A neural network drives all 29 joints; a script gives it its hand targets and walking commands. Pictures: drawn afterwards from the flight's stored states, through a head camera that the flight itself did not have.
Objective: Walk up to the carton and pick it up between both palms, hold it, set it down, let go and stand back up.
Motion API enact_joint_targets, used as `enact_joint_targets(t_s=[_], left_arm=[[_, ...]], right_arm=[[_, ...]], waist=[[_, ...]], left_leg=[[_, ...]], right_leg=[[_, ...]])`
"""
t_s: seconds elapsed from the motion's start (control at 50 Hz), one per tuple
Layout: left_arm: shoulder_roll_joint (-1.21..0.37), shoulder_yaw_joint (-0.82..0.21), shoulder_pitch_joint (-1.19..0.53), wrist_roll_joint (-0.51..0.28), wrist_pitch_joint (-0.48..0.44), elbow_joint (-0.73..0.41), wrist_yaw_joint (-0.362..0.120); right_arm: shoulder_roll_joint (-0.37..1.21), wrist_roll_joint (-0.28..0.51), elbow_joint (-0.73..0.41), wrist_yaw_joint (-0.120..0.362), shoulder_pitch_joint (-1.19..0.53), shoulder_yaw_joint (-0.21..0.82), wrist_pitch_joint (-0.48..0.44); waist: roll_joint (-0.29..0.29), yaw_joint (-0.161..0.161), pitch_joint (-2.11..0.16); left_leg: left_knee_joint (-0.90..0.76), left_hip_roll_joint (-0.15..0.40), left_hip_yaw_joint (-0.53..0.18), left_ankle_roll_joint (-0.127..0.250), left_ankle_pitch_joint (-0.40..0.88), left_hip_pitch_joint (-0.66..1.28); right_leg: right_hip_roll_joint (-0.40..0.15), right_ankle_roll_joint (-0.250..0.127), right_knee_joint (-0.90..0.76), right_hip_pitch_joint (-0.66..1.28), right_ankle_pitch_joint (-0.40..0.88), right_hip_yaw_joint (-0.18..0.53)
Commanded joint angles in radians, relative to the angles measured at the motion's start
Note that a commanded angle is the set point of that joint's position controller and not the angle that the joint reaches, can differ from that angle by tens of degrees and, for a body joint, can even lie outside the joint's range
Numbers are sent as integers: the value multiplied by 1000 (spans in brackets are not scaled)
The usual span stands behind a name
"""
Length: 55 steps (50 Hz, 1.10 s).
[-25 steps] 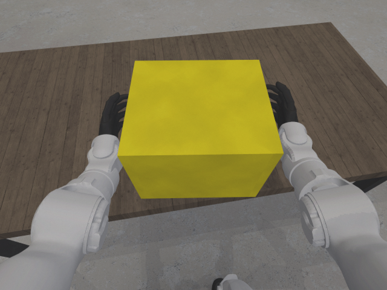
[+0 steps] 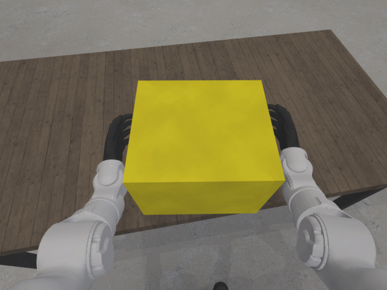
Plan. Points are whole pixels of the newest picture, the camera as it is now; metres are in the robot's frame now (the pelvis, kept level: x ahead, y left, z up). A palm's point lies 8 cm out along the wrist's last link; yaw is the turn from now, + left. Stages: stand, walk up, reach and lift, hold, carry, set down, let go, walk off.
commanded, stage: reach and lift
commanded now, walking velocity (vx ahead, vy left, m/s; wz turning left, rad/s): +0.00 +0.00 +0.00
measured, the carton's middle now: (200, 150) +0.42 -0.04 -0.03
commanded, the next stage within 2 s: none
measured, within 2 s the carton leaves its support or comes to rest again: leaves its support in 0.38 s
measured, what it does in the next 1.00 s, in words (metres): stands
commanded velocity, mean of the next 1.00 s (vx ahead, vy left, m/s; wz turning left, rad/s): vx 0.00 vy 0.00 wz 0.00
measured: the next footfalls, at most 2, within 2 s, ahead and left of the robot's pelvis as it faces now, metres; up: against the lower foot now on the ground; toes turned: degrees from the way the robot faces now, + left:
none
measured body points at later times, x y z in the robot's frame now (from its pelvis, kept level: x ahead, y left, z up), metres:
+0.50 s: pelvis +0.02 +0.01 +0.01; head +0.05 +0.00 +0.46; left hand +0.39 +0.18 +0.05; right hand +0.39 -0.19 +0.06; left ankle -0.03 +0.13 -0.74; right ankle +0.01 -0.12 -0.74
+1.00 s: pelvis -0.02 +0.00 +0.02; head -0.02 +0.02 +0.47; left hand +0.37 +0.18 +0.12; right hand +0.37 -0.20 +0.11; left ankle -0.03 +0.13 -0.74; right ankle +0.01 -0.12 -0.74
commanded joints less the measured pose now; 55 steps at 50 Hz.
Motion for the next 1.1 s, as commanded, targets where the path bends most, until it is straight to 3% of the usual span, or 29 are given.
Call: enact_joint_targets(t_s=[0.0,0.14,0.26,0.36,0.42,0.5,0.6,0.78,0.92,1.08], left_arm=[[-404,-190,-310,94,-8,-80,-124],[-505,-327,-287,23,10,-240,-121],[-614,-486,-292,-38,55,-487,-105],[-704,-644,-300,-87,137,-768,-80],[-720,-681,-294,-83,213,-876,-69],[-733,-641,-291,-41,339,-930,-72],[-718,-497,-281,27,489,-891,-111],[-597,-260,-290,146,651,-833,-183],[-568,-283,-302,133,710,-901,-173],[-606,-399,-231,85,768,-1033,-161]], right_arm=[[624,-67,10,138,-219,295,-22],[674,67,-188,133,-196,478,31],[690,148,-427,120,-154,606,116],[701,213,-651,103,-114,687,214],[684,237,-722,91,-91,692,281],[657,261,-739,86,-111,662,361],[639,265,-692,98,-184,562,428],[601,121,-619,143,-277,350,438],[581,78,-698,153,-326,324,412],[587,160,-806,135,-314,445,431]], waist=[[-12,54,-415],[-21,39,-454],[-27,-15,-516],[-24,-67,-562],[-16,-80,-528],[-16,-59,-421],[-29,-6,-275],[-53,28,-129],[-70,29,-190],[-87,29,-260]], left_leg=[[-22,-67,14,-7,359,34],[-20,-77,-16,-14,443,80],[-5,-87,-63,-28,537,132],[22,-85,-114,-55,637,232],[14,-79,-135,-71,655,308],[-34,-72,-136,-80,607,367],[-127,-77,-96,-62,438,366],[-241,-89,3,-16,160,334],[-237,-93,25,-6,124,388],[-196,-102,8,-13,275,431]], right_leg=[[13,19,57,514,523,13],[20,23,63,602,643,33],[30,17,67,647,695,46],[54,1,54,614,657,51],[64,-11,24,577,588,48],[69,-23,-29,569,472,46],[59,-28,-94,621,329,39],[32,7,-150,663,100,14],[36,22,-153,649,60,-25],[50,19,-143,693,189,-13]])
